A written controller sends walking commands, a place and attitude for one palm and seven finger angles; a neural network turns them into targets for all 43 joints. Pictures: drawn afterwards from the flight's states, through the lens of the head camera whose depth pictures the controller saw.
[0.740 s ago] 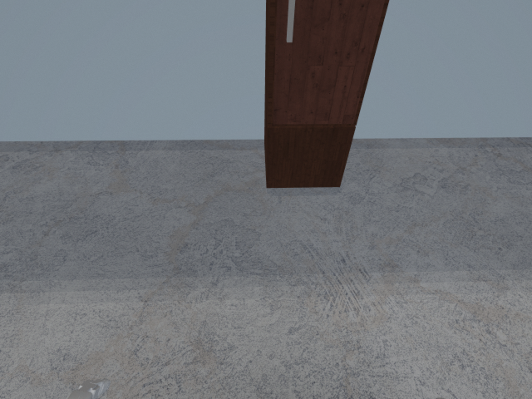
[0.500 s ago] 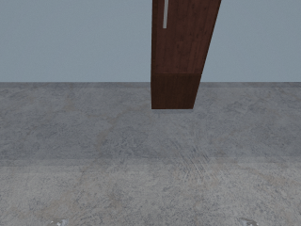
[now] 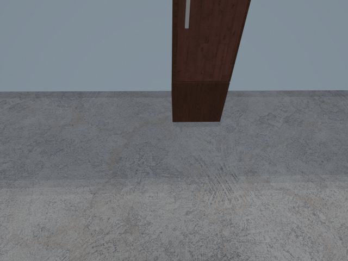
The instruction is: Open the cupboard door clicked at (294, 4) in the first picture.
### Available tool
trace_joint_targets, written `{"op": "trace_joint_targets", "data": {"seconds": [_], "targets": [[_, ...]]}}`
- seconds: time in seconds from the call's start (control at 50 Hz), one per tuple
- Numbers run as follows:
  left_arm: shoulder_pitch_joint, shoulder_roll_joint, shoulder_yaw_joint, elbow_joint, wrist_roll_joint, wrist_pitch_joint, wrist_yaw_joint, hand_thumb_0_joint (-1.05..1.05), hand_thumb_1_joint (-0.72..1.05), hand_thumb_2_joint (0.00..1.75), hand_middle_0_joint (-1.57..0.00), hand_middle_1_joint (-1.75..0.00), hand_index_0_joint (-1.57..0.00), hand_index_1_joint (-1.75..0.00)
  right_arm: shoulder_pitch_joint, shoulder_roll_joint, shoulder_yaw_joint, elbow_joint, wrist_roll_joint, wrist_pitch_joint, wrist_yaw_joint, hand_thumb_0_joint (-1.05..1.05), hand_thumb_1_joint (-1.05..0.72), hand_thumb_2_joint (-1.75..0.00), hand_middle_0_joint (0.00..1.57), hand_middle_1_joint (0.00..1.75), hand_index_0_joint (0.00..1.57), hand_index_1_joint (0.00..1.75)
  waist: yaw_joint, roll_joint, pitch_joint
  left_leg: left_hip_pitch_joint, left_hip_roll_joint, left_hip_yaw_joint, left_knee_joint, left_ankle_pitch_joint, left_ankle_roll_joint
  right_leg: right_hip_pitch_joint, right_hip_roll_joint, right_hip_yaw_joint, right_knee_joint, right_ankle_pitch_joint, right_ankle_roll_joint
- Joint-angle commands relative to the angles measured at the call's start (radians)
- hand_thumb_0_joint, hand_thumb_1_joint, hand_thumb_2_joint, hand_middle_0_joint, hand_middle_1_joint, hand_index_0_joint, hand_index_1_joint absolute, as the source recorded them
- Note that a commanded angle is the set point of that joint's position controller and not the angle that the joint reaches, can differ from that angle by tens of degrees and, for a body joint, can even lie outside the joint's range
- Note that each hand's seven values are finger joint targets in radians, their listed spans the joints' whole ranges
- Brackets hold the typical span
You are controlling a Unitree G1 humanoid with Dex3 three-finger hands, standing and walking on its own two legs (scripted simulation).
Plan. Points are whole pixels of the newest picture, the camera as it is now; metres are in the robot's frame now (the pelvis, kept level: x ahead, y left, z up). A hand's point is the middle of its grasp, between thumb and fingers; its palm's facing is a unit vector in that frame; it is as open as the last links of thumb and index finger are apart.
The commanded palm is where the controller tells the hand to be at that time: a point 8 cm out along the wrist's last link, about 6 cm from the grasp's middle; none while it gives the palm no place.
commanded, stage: stand and wait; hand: left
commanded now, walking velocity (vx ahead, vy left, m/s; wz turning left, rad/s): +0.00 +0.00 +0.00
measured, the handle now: (187, 9) +1.24 +0.00 +0.10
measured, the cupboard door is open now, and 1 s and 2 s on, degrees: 0 0 0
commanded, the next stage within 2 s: look at it before walking up in 0.08 s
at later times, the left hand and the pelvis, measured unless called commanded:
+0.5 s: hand out of the picture +0.07 +0.25 -0.16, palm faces -0.04 -0.94 -0.33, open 7.4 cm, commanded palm none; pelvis +0.00 +0.00 +0.00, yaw +0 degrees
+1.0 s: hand out of the picture +0.06 +0.23 -0.17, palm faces -0.07 -0.96 -0.28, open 7.4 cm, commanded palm none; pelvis +0.01 +0.00 +0.00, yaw -4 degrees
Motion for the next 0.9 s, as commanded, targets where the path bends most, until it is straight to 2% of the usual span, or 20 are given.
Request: {"op": "trace_joint_targets", "data": {"seconds": [0.0, 0.1, 0.26, 0.48, 0.6, 0.7, 0.78, 0.8, 0.82, 0.84, 0.88], "targets": [[-0.055, 0.205, 0.039, -0.068, 0.001, -0.027, 0.015, 0.0, 0.9, 0.9, -0.2, -0.3, -0.2, -0.3, -0.06, -0.197, -0.041, -0.063, -0.002, -0.033, -0.01, 0.0, -0.9, -0.9, 0.2, 0.3, 0.2, 0.3, 0.006, -0.008, -0.056, -0.002, 0.112, -0.09, -0.074, 0.079, 0.034, 0.002, -0.113, 0.108, -0.086, 0.058, -0.037], [-0.059, 0.204, 0.039, -0.067, 0.002, -0.026, 0.015, 0.0, 0.9, 0.9, -0.2, -0.3, -0.2, -0.3, -0.056, -0.197, -0.04, -0.057, -0.002, -0.032, -0.009, 0.0, -0.9, -0.9, 0.2, 0.3, 0.2, 0.3, 0.006, -0.003, -0.042, -0.011, 0.112, -0.095, -0.086, 0.053, 0.034, -0.011, -0.109, 0.111, -0.096, 0.016, -0.035], [-0.061, 0.205, 0.038, -0.066, 0.003, -0.027, 0.015, 0.0, 0.9, 0.9, -0.2, -0.3, -0.2, -0.3, -0.055, -0.197, -0.041, -0.055, -0.002, -0.033, -0.008, 0.0, -0.9, -0.9, 0.2, 0.3, 0.2, 0.3, 0.005, 0.0, -0.042, -0.006, 0.114, -0.094, -0.089, 0.055, 0.033, -0.016, -0.109, 0.112, -0.101, 0.022, -0.034], [-0.053, 0.203, 0.038, -0.06, 0.003, -0.031, 0.016, 0.0, 0.9, 0.9, -0.2, -0.3, -0.2, -0.3, -0.058, -0.198, -0.042, -0.055, 0.0, -0.036, -0.01, 0.0, -0.9, -0.9, 0.2, 0.3, 0.2, 0.3, 0.004, -0.002, -0.081, 0.027, 0.12, -0.089, -0.081, 0.128, 0.032, 0.015, -0.111, 0.106, -0.086, 0.12, -0.034], [-0.05, 0.203, 0.038, -0.057, 0.002, -0.03, 0.017, 0.0, 0.9, 0.9, -0.2, -0.3, -0.2, -0.3, -0.059, -0.2, -0.04, -0.052, 0.001, -0.036, -0.011, 0.0, -0.9, -0.9, 0.2, 0.3, 0.2, 0.3, 0.005, 0.002, -0.076, 0.034, 0.123, -0.087, -0.087, 0.157, 0.032, 0.026, -0.11, 0.099, -0.084, 0.154, -0.032], [-0.05, 0.204, 0.036, -0.055, 0.003, -0.029, 0.016, 0.0, 0.9, 0.9, -0.2, -0.3, -0.2, -0.3, -0.067, -0.199, -0.041, -0.052, 0.001, -0.034, -0.011, 0.0, -0.9, -0.9, 0.2, 0.3, 0.2, 0.3, 0.007, 0.003, -0.045, 0.026, 0.122, -0.088, -0.097, 0.124, 0.032, 0.009, -0.11, 0.102, -0.1, 0.12, -0.031], [-0.05, 0.205, 0.036, -0.055, 0.004, -0.029, 0.016, 0.0, 0.9, 0.9, -0.2, -0.3, -0.2, -0.3, -0.066, -0.201, -0.041, -0.052, 0.0, -0.034, -0.01, 0.0, -0.9, -0.9, 0.2, 0.3, 0.2, 0.3, 0.006, 0.008, -0.051, 0.031, 0.119, -0.091, -0.103, 0.107, 0.031, 0.008, -0.109, 0.105, -0.104, 0.1, -0.03], [-0.028, 0.154, 0.028, -0.045, 0.003, -0.022, 0.017, 0.0, 0.9, 0.9, -0.2, -0.3, -0.2, -0.3, -0.043, -0.151, -0.029, -0.04, -0.003, -0.029, -0.009, 0.0, -0.9, -0.9, 0.2, 0.3, 0.2, 0.3, 0.004, 0.0, -0.065, 0.04, 0.122, -0.075, -0.096, 0.074, 0.023, 0.005, -0.104, 0.108, -0.105, 0.067, -0.024], [-0.001, 0.11, 0.02, -0.036, 0.004, -0.011, 0.017, 0.0, 0.9, 0.9, -0.2, -0.3, -0.2, -0.3, -0.018, -0.107, -0.022, -0.032, -0.007, -0.022, -0.008, 0.0, -0.9, -0.9, 0.2, 0.3, 0.2, 0.3, 0.006, 0.003, -0.048, 0.039, 0.12, -0.058, -0.081, 0.025, 0.016, -0.019, -0.097, 0.112, -0.095, 0.02, -0.02], [0.025, 0.091, 0.018, -0.036, 0.006, 0.0, 0.015, 0.0, 0.9, 0.9, -0.2, -0.3, -0.2, -0.3, 0.014, -0.084, -0.019, -0.033, -0.009, -0.014, -0.008, 0.0, -0.9, -0.9, 0.2, 0.3, 0.2, 0.3, 0.004, 0.0, -0.053, 0.044, 0.121, -0.05, -0.069, -0.066, 0.014, -0.043, -0.085, 0.123, -0.082, -0.075, -0.022], [0.037, 0.089, 0.026, -0.055, 0.011, 0.014, 0.004, 0.0, 0.9, 0.9, -0.2, -0.3, -0.2, -0.3, 0.034, -0.097, -0.03, -0.043, -0.014, -0.005, -0.008, 0.0, -0.9, -0.9, 0.2, 0.3, 0.2, 0.3, 0.003, 0.01, 0.013, 0.006, 0.134, -0.053, -0.084, -0.255, 0.025, -0.125, -0.058, 0.132, -0.063, -0.223, -0.03]]}}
